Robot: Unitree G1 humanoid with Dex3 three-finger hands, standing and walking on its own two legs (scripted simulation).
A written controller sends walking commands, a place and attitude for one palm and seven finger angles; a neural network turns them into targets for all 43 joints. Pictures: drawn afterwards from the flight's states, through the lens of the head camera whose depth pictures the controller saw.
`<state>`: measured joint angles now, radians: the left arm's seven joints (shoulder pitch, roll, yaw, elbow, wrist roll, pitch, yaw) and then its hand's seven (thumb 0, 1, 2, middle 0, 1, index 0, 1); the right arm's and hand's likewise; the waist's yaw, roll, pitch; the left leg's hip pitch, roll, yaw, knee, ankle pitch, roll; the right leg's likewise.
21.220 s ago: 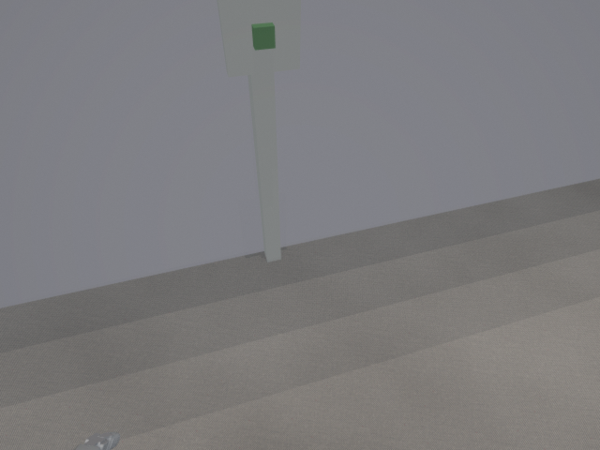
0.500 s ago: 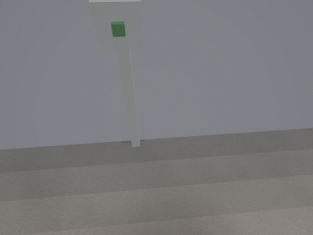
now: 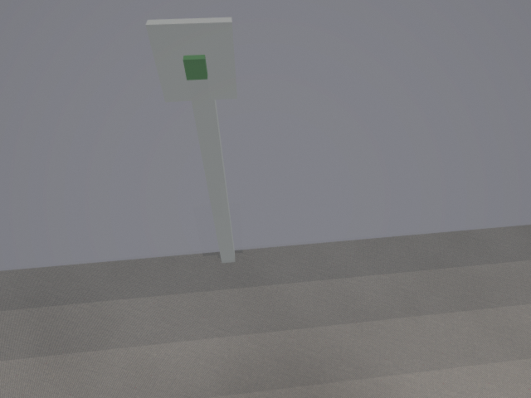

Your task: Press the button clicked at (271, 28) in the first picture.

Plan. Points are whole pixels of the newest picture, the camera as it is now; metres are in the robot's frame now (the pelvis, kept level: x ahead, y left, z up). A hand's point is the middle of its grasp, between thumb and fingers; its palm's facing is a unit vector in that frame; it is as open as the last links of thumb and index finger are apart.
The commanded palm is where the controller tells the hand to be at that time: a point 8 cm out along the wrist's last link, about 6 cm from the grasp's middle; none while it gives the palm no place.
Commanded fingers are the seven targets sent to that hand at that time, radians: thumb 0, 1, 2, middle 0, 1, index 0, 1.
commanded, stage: let the arm hang, fingers relaxed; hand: left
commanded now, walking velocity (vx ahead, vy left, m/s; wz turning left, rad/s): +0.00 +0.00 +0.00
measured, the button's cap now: (195, 66) +0.76 +0.20 +0.14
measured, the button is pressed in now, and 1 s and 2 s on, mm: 0 0 0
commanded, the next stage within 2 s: stand and wait in 0.02 s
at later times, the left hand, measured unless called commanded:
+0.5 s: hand out of the picture +0.06 +0.21 -0.16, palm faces +0.01 -0.95 -0.30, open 7.4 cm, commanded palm none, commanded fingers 0.00 0.90 0.90 -0.20 -0.30 -0.20 -0.30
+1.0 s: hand out of the picture +0.11 +0.21 -0.15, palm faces -0.01 -0.94 -0.33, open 7.4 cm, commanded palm none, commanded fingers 0.00 0.90 0.90 -0.20 -0.30 -0.20 -0.30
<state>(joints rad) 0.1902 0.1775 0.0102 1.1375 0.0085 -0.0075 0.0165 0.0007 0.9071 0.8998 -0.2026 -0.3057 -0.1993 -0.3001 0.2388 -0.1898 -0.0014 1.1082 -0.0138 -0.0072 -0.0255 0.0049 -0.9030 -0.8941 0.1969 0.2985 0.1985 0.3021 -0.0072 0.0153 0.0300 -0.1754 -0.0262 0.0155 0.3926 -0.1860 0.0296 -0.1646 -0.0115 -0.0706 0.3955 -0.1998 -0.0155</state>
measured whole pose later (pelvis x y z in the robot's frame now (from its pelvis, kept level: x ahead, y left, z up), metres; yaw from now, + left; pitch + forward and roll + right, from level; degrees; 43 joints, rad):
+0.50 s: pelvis +0.02 -0.02 +0.00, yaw +0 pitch -2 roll +0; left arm 0.15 0.26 0.02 1.16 0.01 -0.01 0.01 0.00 0.91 0.90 -0.20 -0.30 -0.20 -0.30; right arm 0.18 -0.27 0.00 1.13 -0.01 0.00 -0.02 0.01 -0.90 -0.89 0.20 0.30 0.20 0.30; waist 0.00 0.03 0.06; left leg -0.13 -0.01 0.01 0.34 -0.18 0.01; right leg -0.12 0.01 -0.08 0.34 -0.20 -0.04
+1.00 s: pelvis +0.03 -0.03 +0.00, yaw -1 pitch -2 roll +0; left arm 0.10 0.29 0.01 1.14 0.00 -0.02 0.00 0.00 0.91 0.90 -0.20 -0.30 -0.20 -0.30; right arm 0.13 -0.32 0.00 1.12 -0.01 0.00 -0.02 0.01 -0.90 -0.89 0.20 0.30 0.20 0.30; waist -0.01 0.02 0.05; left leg -0.09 0.01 0.01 0.30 -0.18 -0.02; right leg -0.09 0.03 -0.07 0.30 -0.19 -0.06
